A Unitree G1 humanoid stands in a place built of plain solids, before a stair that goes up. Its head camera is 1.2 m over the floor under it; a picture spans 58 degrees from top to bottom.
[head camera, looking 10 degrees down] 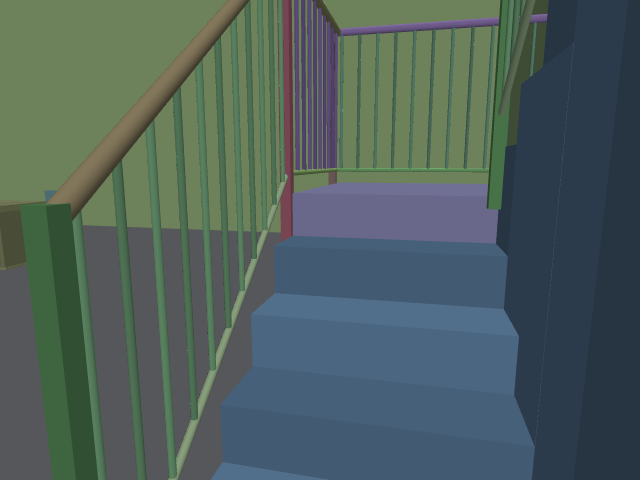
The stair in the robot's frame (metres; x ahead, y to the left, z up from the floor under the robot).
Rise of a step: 0.18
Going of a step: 0.24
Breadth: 0.81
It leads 13 degrees to the right of straight ahead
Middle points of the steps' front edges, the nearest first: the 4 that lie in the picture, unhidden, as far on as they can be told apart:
1.02 -0.11 0.54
1.25 -0.17 0.72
1.48 -0.22 0.90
1.72 -0.28 1.08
